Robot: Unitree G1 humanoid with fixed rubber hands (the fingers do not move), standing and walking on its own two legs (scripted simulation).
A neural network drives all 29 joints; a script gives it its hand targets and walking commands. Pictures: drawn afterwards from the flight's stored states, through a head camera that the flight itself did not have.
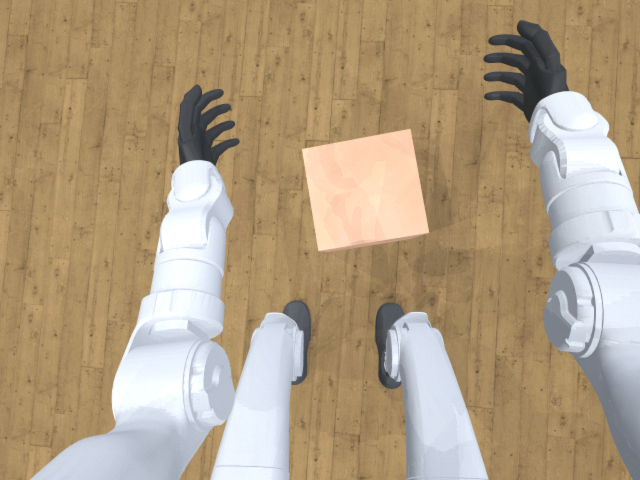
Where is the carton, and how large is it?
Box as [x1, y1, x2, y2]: [302, 129, 428, 251]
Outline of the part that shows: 410,129 302,149 318,250 333,251 406,239 428,232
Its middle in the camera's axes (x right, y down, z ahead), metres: +0.09 -0.09 +0.85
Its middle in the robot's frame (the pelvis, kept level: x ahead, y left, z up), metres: +0.47 -0.03 -0.52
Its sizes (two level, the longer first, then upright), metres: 0.210 0.200 0.250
